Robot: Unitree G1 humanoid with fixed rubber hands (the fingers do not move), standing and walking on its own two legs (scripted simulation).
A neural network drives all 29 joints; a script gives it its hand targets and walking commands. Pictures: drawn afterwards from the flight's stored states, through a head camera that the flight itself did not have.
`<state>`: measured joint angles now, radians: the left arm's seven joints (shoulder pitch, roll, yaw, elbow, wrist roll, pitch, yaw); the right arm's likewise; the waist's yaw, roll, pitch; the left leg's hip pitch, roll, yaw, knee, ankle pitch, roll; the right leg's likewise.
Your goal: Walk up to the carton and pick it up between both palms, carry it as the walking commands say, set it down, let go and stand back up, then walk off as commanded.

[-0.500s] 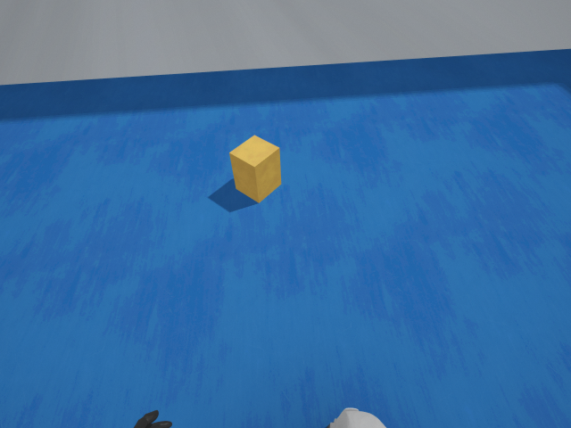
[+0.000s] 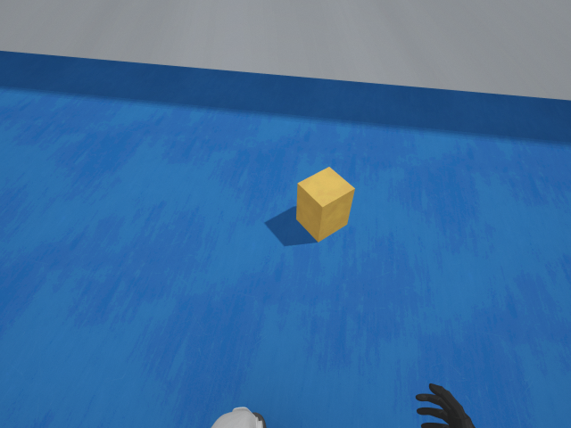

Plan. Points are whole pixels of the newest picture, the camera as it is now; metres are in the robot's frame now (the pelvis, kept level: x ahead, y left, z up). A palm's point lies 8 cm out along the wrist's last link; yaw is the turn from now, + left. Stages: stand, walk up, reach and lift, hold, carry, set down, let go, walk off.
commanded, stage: walk up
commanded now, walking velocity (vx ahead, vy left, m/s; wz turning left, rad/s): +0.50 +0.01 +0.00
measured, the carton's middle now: (323, 204) +1.06 -0.05 -0.64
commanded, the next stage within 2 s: none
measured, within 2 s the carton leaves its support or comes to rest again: neither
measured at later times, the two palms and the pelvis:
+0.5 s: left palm (208, 255) +0.43 +0.22 -0.11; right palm out of the picture +0.13 -0.21 -0.14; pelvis +0.27 +0.00 +0.00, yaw -2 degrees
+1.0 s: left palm (189, 279) +0.39 +0.25 -0.15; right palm (395, 179) +0.69 -0.18 -0.12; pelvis +0.52 +0.04 -0.01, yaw +0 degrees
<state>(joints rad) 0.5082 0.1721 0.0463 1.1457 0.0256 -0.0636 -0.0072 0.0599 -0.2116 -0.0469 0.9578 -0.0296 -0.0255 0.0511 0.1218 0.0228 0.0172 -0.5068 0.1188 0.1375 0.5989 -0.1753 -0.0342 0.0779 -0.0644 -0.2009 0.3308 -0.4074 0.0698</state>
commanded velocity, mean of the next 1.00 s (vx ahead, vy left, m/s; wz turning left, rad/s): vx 0.46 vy -0.07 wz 0.01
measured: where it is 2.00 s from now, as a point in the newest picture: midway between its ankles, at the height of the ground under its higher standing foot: (301, 304)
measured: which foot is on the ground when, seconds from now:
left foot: up 0.00-0.00, down 0.02-0.50, up 0.52-0.94, down 0.96-1.00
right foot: down 0.00-0.04, up 0.06-0.48, down 0.50-0.98, up 1.00-1.00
